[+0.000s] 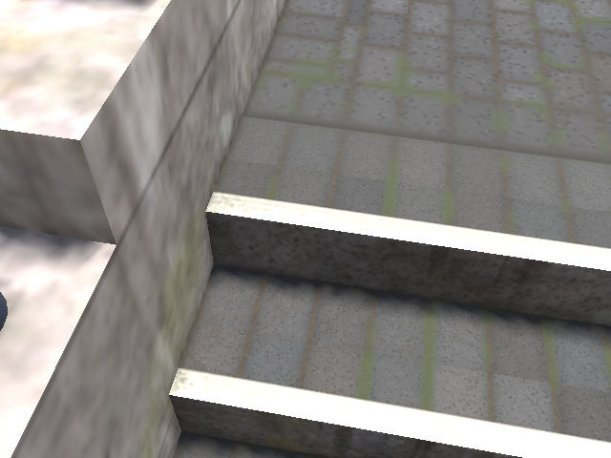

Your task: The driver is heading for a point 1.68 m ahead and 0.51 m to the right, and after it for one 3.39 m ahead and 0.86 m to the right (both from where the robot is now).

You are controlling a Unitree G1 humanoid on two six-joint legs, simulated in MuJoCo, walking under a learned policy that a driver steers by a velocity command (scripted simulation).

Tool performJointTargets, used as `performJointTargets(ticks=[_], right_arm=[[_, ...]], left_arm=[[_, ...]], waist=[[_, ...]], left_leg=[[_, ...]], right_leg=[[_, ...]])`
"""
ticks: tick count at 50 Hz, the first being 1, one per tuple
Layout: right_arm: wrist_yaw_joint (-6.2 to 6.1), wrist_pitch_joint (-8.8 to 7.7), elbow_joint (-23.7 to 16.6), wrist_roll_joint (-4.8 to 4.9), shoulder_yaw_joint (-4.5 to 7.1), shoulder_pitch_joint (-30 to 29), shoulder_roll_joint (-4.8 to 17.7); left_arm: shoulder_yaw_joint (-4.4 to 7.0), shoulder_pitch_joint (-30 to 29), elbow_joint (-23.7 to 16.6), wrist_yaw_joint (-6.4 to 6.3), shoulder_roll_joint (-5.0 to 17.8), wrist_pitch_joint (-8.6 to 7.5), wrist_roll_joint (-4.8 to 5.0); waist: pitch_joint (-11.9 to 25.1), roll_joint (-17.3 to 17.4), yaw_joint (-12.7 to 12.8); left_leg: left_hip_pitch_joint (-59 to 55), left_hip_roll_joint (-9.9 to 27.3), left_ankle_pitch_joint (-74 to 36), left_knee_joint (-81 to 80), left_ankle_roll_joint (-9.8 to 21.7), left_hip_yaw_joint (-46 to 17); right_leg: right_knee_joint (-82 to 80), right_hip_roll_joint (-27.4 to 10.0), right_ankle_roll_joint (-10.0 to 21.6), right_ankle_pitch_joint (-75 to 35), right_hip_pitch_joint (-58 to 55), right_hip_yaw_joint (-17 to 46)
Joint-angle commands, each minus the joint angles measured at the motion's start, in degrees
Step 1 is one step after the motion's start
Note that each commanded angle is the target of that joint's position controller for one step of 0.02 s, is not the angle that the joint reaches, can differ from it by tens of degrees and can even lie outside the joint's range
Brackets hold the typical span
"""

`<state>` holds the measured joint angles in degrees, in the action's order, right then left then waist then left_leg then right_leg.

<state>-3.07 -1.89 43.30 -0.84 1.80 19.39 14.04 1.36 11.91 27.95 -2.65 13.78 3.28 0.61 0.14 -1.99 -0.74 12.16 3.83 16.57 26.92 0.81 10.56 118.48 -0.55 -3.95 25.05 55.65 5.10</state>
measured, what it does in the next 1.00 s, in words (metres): climbs: right foot 0.16 m higher, then left foot 0.16 m higher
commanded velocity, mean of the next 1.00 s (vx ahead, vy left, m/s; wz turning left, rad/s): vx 0.32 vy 0.00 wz -0.09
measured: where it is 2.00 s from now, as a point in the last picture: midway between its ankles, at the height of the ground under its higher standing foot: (449, 255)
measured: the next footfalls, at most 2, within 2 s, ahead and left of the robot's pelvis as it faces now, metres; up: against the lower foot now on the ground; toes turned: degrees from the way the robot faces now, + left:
right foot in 0.24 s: +0.23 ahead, -0.23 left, +0.16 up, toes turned -5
left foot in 0.80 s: +0.53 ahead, -0.07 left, +0.32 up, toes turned +3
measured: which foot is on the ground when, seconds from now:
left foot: down 0.00-0.26, up 0.28-0.78, down 0.80-1.00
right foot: up 0.00-0.22, down 0.24-0.84, up 0.86-1.00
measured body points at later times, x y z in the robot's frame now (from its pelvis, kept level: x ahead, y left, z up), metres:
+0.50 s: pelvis +0.21 -0.15 +0.14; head +0.18 -0.18 +0.59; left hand +0.16 +0.10 +0.01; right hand +0.39 -0.37 +0.04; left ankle +0.22 +0.01 -0.33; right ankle +0.19 -0.23 -0.58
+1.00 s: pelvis +0.39 -0.15 +0.27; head +0.39 -0.16 +0.72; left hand +0.45 +0.09 +0.13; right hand +0.49 -0.39 +0.13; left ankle +0.49 -0.07 -0.42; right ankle +0.29 -0.29 -0.27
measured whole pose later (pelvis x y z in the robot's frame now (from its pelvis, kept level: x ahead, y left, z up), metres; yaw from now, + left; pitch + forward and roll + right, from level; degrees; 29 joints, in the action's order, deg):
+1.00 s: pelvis +0.39 -0.15 +0.27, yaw -3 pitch +2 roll +1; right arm -1.3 -1.2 52.0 -2.3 0.2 10.2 10.6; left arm 1.5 18.0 53.1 -0.4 11.5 -1.3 -0.1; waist 2.6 -0.5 0.1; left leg 33.6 0.0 15.8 47.3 5.2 8.2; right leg 94.3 4.6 4.0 12.1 34.5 8.6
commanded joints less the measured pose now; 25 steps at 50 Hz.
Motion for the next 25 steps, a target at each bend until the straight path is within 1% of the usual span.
performJointTargets(ticks=[1, 2, 3, 4, 5, 6, 7, 8, 9, 10, 11, 12, 13, 14, 15, 16, 17, 18, 19, 20, 21, 22, 23, 24, 25], right_arm=[[0.08, -0.33, 0.57, 0.38, 0.78, 6.30, 5.42], [0.31, -0.29, 1.15, 0.43, 0.54, 6.21, 5.11], [0.34, -0.27, 1.94, 0.44, 0.32, 6.53, 4.72], [0.43, 0.35, 2.99, 1.16, 0.18, 6.29, 5.05], [0.27, 0.32, 3.24, 0.91, 0.19, 6.02, 5.48], [-0.30, 0.25, 3.53, 0.31, 0.25, 6.44, 6.19], [-0.84, 0.40, 3.60, 1.78, 1.27, 4.69, 10.32], [-1.25, 1.02, 3.76, 1.96, 1.48, 5.01, 10.28], [-1.19, 1.10, 4.66, 2.85, 1.59, 7.26, 10.22], [-0.25, 1.05, 6.52, 2.33, 1.81, 8.39, 12.40], [0.50, 0.51, 6.07, 1.95, 1.86, 7.68, 13.86], [1.29, 0.40, 5.52, 1.98, 2.16, 5.37, 16.14], [0.78, -0.18, 3.44, 2.38, 2.39, 3.87, 15.36], [1.56, -1.22, -1.57, 0.70, 1.02, 2.37, 6.44], [3.39, -3.15, 3.22, 1.40, 1.66, 4.55, 5.38], [4.38, -3.08, 2.52, 3.50, 1.87, 2.42, 1.55], [4.28, -2.90, -0.81, 2.82, 0.41, -4.06, -1.12], [4.11, -3.10, -3.08, 1.22, -0.59, -7.40, -2.65], [4.56, -2.78, -3.15, 0.94, -0.80, -6.51, -2.38], [5.31, -2.32, -3.17, 1.58, -1.29, -4.17, -3.02], [5.63, -1.96, -3.01, 2.22, -1.79, -2.30, -3.83], [5.28, -1.80, -3.67, 2.22, -2.67, -2.90, -5.18], [4.86, -1.61, -3.66, 2.12, -3.22, -3.05, -6.30], [4.51, -1.01, -3.10, 2.14, -3.28, -2.08, -5.71], [4.43, -0.67, -3.38, 1.37, -3.67, -2.86, -5.97]], left_arm=[[-3.45, -12.24, -9.31, 0.29, -3.35, -1.46, -0.26], [-3.93, -12.63, -9.43, 0.50, -3.58, -1.46, -0.08], [-4.24, -12.89, -9.38, 0.52, -3.77, -1.51, 0.04], [-5.10, -13.12, -11.17, 1.08, -4.61, -2.04, 0.09], [-4.78, -13.38, -10.96, 1.36, -3.72, -2.62, 0.19], [-4.94, -14.50, -11.32, 1.69, -3.78, -3.08, -0.15], [-6.99, -15.17, -13.23, 2.71, -6.82, -3.77, -0.38], [-7.08, -18.59, -13.71, 3.63, -5.65, -4.40, -0.47], [-6.77, -19.72, -13.40, 4.20, -5.25, -4.88, -0.48], [-5.10, -12.89, -8.78, 4.23, -3.11, -5.01, -0.62], [-3.03, -7.48, -6.81, 3.66, 0.76, -5.52, -0.62], [-0.73, 1.93, -4.72, 3.58, 4.23, -5.80, -0.13], [1.00, 9.93, -1.48, 3.81, 8.15, -5.52, -1.27], [3.90, 19.11, 4.64, 3.21, 18.99, -4.99, -2.39], [3.16, 20.15, 5.95, 1.59, 15.84, -5.21, -3.48], [1.80, 16.26, 6.44, 2.29, 11.45, -6.17, -2.38], [0.90, 14.85, 9.95, 3.63, 7.73, -6.46, -0.52], [0.36, 12.59, 13.61, 4.48, 4.11, -6.52, -0.68], [-0.65, 9.66, 16.71, 5.00, -1.01, -6.72, -1.95], [-1.62, 9.35, 19.40, 5.05, -4.82, -6.84, -2.50], [-1.86, 10.28, 21.92, 4.96, -6.08, -7.07, -2.06], [-1.77, 10.96, 23.84, 4.99, -5.89, -6.95, -1.25], [-2.00, 11.00, 25.07, 4.92, -6.51, -6.67, -1.48], [-1.87, 9.46, 25.10, 4.71, -5.20, -6.73, -1.96], [-2.06, 8.26, 25.19, 4.23, -5.38, -6.64, -2.37]], waist=[[-3.99, 6.64, -2.73], [-5.61, 6.27, -2.31], [-6.41, 6.24, -1.98], [-5.96, 6.74, -0.13], [-6.46, 6.75, 0.07], [-4.75, 9.11, -0.03], [-2.77, 11.53, 2.43], [-1.87, 11.33, 1.56], [0.20, 12.89, 1.04], [4.89, 15.25, 3.19], [8.15, 16.98, 6.17], [11.93, 20.65, 12.13], [13.87, 17.62, 14.86], [17.14, -21.16, 12.10], [24.01, -16.49, 11.55], [17.43, -9.47, 9.11], [6.27, -6.86, 6.92], [-0.60, -4.83, 4.65], [-1.43, -4.15, 1.56], [-1.52, -7.39, -0.21], [-1.99, -6.44, -1.20], [-3.58, -4.87, -1.38], [-4.43, -1.66, -2.04], [-5.50, -0.63, -2.90], [-5.71, 1.08, -3.45]], left_leg=[[-11.86, 20.21, 17.61, -17.89, 9.57, -19.88], [-11.23, 20.18, 17.48, -18.44, 9.21, -18.70], [-10.40, 19.70, 16.77, -18.67, 8.89, -17.22], [-6.65, 17.07, 16.64, -18.90, 7.69, -14.63], [-3.35, 15.37, 14.54, -19.54, 7.89, -12.43], [-2.30, 15.02, 11.63, -21.04, 8.19, -11.38], [1.44, 15.00, 6.69, -27.77, 8.14, -8.83], [5.38, 13.30, 1.49, -30.73, 7.91, -5.26], [2.69, 12.79, -7.82, -30.44, 7.42, -3.37], [-0.79, 13.12, -35.58, -26.13, 9.43, -1.39], [-5.08, 11.88, -72.01, -16.87, 9.49, 0.72], [-10.81, 11.08, -89.41, -5.03, 7.72, -0.48], [-5.40, 10.80, -81.88, 10.87, 5.62, -5.31], [20.50, -0.96, -16.10, 36.81, 2.00, -7.01], [25.21, -7.36, -1.39, 61.64, 1.91, -26.68], [33.13, -8.19, -2.44, 73.97, 2.28, -29.61], [40.04, -5.17, -3.51, 77.11, 3.61, -22.71], [43.88, -2.62, -6.34, 77.43, 4.96, -19.81], [41.92, -1.17, -10.23, 79.03, 5.67, -18.96], [42.32, -2.54, -10.77, 86.17, 6.53, -19.63], [45.22, -3.79, -11.39, 89.40, 7.48, -21.12], [48.88, -4.99, -11.45, 89.47, 7.57, -21.53], [51.29, -5.73, -12.64, 89.39, 7.67, -22.60], [52.33, -5.76, -12.95, 84.79, 6.53, -21.86], [51.62, -5.89, -15.79, 80.52, 5.26, -20.94]], right_leg=[[9.04, -1.48, 0.52, 0.40, 26.21, 4.51], [8.06, -1.78, 0.49, -0.51, 28.65, 5.66], [7.12, -1.95, 0.49, -2.06, 29.69, 6.01], [0.16, -3.61, 0.64, -4.14, 27.88, 4.18], [-3.67, -3.55, 0.00, -7.10, 24.33, 2.32], [-4.73, -4.35, -0.58, -9.59, 21.08, 0.34], [-20.11, -7.60, 1.62, -1.77, 10.43, -2.94], [-31.30, -6.56, 3.24, 3.56, -2.19, -7.44], [-38.06, -5.75, 4.93, 7.62, -11.10, -9.30], [-36.98, 0.44, 6.51, 12.27, -22.13, -17.87], [-39.73, 3.88, 8.69, 9.89, -28.98, -18.74], [-53.16, 6.20, 10.84, 5.04, -34.07, -14.87], [-65.07, 3.98, 12.47, 0.59, -42.55, -1.41], [-88.92, -10.21, 19.02, 0.58, -54.67, 35.09], [-101.63, -17.76, 20.22, 9.67, -54.14, 54.36], [-101.80, -20.66, 17.94, 15.10, -49.13, 51.37], [-99.93, -17.80, 15.62, 19.17, -42.79, 42.69], [-96.95, -15.49, 13.93, 16.42, -36.78, 33.17], [-95.72, -12.71, 12.36, 12.56, -32.29, 24.77], [-97.10, -12.02, 12.09, 8.59, -31.11, 22.08], [-97.70, -11.11, 11.47, 4.64, -32.68, 18.34], [-97.43, -10.65, 10.94, -1.66, -33.56, 13.74], [-96.43, -10.31, 9.38, -8.66, -32.70, 9.33], [-96.85, -10.11, 8.66, -14.11, -31.71, 5.18], [-96.85, -9.06, 7.86, -18.10, -29.11, 1.24]])
Velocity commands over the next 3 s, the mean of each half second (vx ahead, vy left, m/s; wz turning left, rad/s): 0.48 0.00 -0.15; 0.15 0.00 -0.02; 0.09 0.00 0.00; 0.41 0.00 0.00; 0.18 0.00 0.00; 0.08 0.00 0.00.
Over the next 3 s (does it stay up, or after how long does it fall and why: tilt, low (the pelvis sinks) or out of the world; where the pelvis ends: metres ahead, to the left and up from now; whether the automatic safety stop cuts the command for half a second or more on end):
stays up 1.00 -0.30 0.46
